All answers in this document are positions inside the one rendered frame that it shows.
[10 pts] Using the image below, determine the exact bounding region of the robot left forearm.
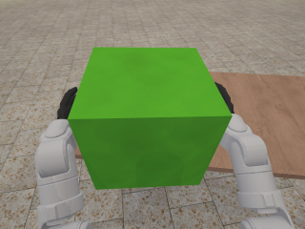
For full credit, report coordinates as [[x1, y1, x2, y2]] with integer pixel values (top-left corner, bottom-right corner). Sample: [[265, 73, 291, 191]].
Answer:
[[34, 118, 85, 229]]

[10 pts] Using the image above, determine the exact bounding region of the right robot hand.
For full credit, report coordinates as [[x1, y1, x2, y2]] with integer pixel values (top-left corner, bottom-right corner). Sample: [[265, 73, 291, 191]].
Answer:
[[214, 82, 234, 114]]

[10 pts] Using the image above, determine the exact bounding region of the table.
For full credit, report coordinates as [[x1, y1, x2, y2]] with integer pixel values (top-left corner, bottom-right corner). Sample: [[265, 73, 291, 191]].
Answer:
[[74, 72, 305, 180]]

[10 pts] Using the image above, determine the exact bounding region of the robot left upper arm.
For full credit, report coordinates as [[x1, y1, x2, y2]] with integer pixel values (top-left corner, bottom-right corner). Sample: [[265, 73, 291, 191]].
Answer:
[[49, 219, 94, 229]]

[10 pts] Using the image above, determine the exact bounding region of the robot right upper arm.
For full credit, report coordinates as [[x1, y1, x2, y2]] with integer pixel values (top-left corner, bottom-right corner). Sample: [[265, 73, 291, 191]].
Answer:
[[239, 215, 293, 229]]

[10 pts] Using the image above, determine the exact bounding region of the left robot hand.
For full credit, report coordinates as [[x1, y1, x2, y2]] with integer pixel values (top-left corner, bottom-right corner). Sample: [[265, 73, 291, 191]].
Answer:
[[56, 87, 78, 119]]

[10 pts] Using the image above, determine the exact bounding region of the carton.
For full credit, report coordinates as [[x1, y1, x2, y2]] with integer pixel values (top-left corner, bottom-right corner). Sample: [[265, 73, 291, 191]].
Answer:
[[68, 47, 233, 190]]

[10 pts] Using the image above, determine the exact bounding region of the robot right forearm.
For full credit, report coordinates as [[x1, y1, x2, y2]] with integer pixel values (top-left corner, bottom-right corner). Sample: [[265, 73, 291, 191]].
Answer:
[[219, 114, 295, 229]]

